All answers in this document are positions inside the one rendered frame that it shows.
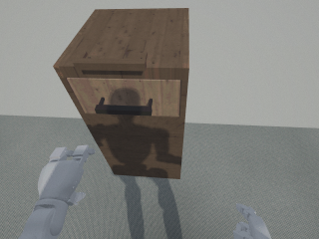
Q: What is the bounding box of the cabinet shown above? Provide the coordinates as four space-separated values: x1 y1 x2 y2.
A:
53 8 189 179

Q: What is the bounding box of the robot right hand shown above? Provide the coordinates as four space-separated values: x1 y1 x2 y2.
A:
233 203 271 239

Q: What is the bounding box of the handle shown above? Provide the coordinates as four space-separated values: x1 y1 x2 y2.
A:
95 97 153 117
73 58 147 72

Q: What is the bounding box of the drawer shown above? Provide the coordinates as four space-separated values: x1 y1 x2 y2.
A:
67 78 180 117

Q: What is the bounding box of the robot left hand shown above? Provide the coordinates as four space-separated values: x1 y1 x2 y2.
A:
38 144 96 206

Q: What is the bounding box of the robot left forearm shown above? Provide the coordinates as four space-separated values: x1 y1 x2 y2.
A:
18 198 69 239

